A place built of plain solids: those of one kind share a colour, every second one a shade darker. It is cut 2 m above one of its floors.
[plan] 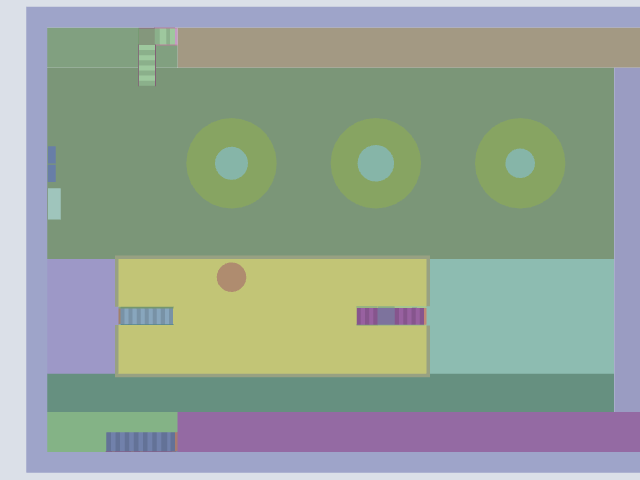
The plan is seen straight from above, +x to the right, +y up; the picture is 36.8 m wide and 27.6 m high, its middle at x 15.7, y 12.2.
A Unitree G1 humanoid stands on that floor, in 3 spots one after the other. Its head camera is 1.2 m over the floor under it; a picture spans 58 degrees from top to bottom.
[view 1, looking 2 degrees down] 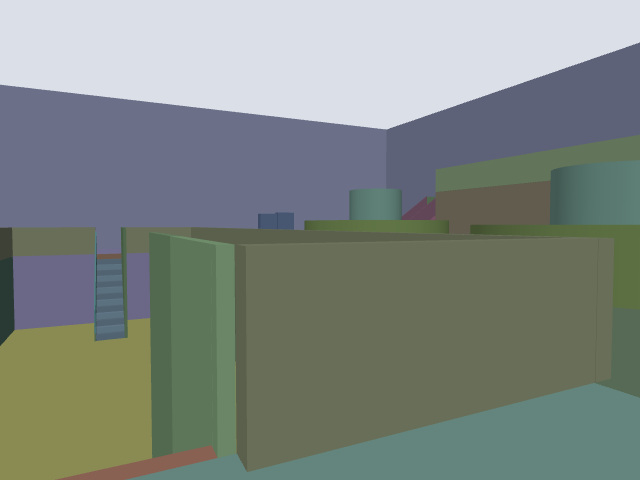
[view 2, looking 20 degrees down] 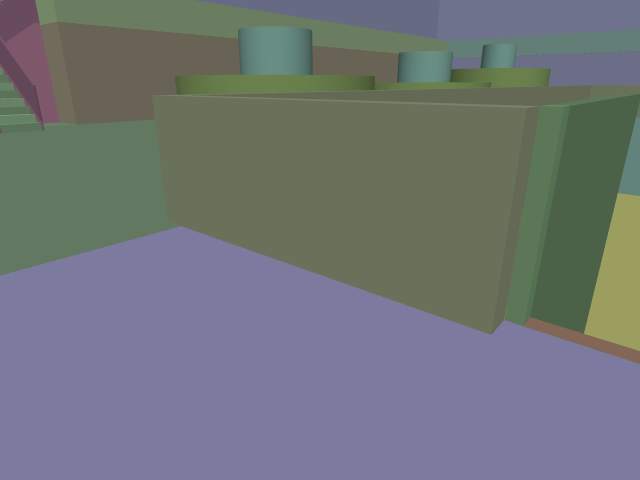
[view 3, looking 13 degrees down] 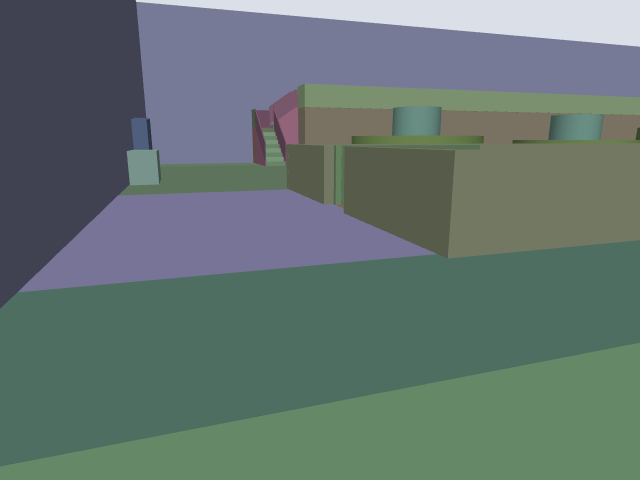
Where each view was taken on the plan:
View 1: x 24.02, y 7.81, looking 154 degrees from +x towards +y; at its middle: rail_base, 7.54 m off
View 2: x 1.91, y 7.81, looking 40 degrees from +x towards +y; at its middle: rail_base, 2.78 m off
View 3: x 1.31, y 0.61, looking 72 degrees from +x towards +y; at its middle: floor_hall2a_concrete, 5.33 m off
